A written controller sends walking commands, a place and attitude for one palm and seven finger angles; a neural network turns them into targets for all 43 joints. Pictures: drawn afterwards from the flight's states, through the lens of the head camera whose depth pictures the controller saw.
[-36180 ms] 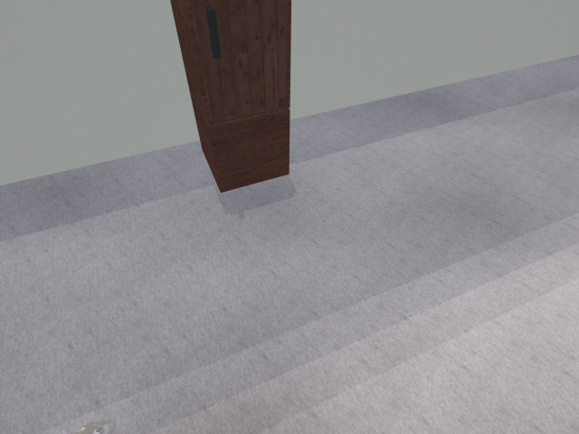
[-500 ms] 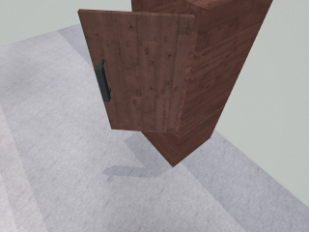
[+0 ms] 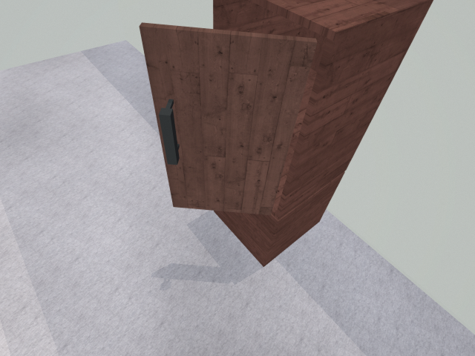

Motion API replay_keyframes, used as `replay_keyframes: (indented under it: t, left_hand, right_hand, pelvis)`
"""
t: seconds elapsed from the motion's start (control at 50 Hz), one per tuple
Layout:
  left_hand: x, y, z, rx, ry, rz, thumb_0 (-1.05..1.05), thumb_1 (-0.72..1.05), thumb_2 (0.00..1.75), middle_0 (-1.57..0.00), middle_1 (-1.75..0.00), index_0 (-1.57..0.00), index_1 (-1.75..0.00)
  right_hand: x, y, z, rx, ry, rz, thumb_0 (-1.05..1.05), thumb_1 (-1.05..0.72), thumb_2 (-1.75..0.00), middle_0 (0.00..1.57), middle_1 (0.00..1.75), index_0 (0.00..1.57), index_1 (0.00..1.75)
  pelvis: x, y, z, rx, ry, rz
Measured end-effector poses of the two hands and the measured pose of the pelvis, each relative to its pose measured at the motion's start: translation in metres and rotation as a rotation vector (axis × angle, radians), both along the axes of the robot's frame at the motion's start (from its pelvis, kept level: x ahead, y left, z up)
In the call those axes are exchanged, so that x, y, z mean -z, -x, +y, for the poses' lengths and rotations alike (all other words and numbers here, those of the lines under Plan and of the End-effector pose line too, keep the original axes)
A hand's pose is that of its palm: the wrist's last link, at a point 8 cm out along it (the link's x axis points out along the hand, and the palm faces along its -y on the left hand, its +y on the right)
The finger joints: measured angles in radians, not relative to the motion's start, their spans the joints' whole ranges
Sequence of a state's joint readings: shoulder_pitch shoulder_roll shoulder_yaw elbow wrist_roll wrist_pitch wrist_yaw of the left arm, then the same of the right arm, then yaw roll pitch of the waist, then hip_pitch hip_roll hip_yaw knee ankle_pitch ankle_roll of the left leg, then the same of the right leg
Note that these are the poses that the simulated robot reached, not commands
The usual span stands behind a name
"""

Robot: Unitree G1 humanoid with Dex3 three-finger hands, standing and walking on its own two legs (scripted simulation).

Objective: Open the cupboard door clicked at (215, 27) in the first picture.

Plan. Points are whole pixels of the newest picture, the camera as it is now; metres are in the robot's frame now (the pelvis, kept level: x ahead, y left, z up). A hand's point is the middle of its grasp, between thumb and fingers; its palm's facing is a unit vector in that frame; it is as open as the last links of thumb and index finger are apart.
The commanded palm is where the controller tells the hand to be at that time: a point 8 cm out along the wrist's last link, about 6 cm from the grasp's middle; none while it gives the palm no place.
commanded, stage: come to a stop and stand still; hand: left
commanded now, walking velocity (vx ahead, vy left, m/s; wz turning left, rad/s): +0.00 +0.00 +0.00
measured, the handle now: (171, 132) +0.59 +0.21 +0.01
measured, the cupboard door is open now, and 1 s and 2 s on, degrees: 47 47 47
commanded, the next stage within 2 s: look again from close up in 0.44 s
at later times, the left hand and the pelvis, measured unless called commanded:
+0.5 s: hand out of the picture +0.02 +0.16 -0.18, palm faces +0.04 -0.98 -0.18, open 7.3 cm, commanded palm none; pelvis +0.02 -0.01 +0.00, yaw +0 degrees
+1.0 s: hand out of the picture +0.02 +0.15 -0.17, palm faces +0.02 -0.97 -0.23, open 7.4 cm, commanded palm none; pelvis +0.01 -0.03 -0.01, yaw -1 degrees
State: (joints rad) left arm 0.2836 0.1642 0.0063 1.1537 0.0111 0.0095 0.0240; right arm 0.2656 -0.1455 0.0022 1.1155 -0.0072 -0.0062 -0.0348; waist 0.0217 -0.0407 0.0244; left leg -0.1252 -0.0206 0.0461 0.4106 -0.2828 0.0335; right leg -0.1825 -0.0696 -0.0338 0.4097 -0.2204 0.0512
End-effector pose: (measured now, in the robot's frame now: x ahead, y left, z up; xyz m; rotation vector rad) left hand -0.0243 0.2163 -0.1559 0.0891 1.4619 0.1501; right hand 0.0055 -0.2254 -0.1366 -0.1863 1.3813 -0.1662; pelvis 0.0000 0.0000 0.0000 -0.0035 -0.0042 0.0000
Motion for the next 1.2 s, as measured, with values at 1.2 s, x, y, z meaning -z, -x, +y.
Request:
replay_keyframes:
  t: [1.2]
  left_hand:
    - [-0.014,-0.032,-0.031,0.05,-0.077,-0.078,0.0,0.91,0.9,-0.2,-0.3,-0.2,-0.3]
  right_hand:
    - [0.024,0.015,-0.028,0.013,-0.084,0.031,0.0,-0.91,-0.9,0.19,0.3,0.2,0.3]
  pelvis:
    - [0.005,-0.004,-0.039,0.014,-0.018,-0.011]
